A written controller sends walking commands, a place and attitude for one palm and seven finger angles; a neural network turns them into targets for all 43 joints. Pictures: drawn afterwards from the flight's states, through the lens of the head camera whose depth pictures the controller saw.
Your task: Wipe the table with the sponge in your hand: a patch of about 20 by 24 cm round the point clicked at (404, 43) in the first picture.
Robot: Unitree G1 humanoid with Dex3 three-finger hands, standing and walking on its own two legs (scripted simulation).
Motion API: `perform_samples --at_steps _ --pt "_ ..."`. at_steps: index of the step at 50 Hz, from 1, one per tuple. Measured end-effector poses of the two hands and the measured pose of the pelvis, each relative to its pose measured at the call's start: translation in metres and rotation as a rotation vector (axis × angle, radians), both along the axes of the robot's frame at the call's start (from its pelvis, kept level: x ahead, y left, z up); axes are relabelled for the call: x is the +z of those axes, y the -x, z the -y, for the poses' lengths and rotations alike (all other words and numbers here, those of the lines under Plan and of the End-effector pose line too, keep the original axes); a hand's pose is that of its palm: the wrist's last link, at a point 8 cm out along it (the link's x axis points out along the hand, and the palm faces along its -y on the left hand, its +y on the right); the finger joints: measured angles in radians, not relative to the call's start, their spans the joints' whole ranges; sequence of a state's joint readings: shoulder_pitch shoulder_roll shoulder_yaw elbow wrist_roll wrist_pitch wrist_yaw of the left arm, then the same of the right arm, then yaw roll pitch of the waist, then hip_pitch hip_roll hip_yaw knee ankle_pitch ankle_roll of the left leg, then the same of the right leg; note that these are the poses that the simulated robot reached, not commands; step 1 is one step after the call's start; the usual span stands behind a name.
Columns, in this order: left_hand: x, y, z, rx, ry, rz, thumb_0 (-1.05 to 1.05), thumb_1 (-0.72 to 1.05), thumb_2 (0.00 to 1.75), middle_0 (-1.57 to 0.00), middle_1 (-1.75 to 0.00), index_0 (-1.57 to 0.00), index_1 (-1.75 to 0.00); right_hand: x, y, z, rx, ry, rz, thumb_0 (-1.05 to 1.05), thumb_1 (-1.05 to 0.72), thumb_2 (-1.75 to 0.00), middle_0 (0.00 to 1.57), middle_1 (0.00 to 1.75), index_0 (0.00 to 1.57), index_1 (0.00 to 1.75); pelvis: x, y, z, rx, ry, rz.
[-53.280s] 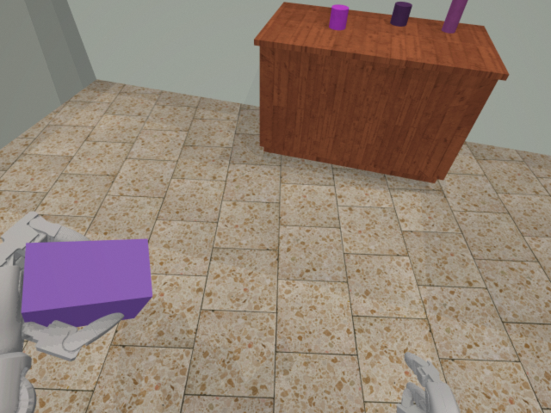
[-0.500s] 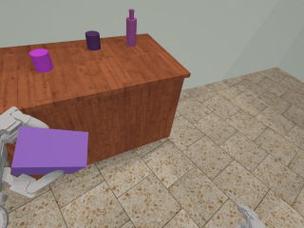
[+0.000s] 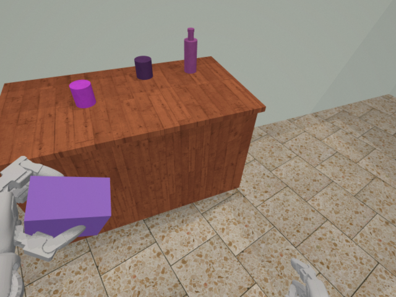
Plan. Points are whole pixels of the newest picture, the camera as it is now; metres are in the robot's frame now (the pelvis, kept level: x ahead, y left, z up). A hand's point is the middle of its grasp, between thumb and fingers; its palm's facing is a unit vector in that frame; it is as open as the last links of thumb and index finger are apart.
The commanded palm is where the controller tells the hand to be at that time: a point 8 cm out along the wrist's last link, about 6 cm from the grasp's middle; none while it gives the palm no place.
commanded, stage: stop stepping back and stand still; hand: left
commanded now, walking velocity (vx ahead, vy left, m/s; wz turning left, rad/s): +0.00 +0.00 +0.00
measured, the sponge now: (79, 208) +0.22 +0.22 +0.13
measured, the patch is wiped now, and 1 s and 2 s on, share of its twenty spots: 1.00 1.00 1.00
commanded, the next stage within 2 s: stand and wait in 0.12 s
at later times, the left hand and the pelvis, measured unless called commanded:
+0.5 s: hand (58, 194) +0.23 +0.25 +0.15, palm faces +0.39 -0.87 -0.32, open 10.5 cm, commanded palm +0.19 +0.29 +0.18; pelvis +0.02 +0.01 +0.00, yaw -1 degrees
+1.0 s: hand (59, 193) +0.23 +0.25 +0.15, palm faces +0.38 -0.86 -0.33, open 10.5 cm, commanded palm +0.18 +0.29 +0.18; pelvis +0.02 +0.01 +0.01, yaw -1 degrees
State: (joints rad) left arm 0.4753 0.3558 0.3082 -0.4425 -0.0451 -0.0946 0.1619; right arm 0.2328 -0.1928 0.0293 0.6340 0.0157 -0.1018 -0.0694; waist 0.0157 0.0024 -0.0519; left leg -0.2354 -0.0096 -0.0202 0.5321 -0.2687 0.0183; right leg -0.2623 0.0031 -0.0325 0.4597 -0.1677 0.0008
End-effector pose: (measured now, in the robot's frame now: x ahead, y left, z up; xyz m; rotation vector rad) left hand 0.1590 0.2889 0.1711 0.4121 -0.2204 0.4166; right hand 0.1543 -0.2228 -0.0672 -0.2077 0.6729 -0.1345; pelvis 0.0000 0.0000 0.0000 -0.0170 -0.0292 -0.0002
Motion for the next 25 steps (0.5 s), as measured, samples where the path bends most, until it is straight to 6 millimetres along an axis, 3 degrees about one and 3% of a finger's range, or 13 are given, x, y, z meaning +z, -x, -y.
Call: perform_samples --at_steps 11,25 --pt "-0.009 -0.030 0.008 -0.075 0.048 -0.023 -0.01 -0.54 1.04 -0.69 -1.30 -0.70 -1.30 0.017 -0.024 0.001 -0.012 0.026 0.041 0.01 -0.90 -0.90 0.20 0.30 0.20 0.30 0.004 -0.013 -0.006 -0.010 0.002 -0.016" --pt "-0.011 -0.033 -0.006 -0.041 0.049 -0.037 -0.01 -0.54 1.04 -0.69 -1.30 -0.70 -1.30 0.013 -0.031 -0.003 -0.016 0.032 0.000 0.01 -0.90 -0.90 0.20 0.30 0.20 0.30 0.005 -0.023 -0.012 -0.011 0.005 -0.016"
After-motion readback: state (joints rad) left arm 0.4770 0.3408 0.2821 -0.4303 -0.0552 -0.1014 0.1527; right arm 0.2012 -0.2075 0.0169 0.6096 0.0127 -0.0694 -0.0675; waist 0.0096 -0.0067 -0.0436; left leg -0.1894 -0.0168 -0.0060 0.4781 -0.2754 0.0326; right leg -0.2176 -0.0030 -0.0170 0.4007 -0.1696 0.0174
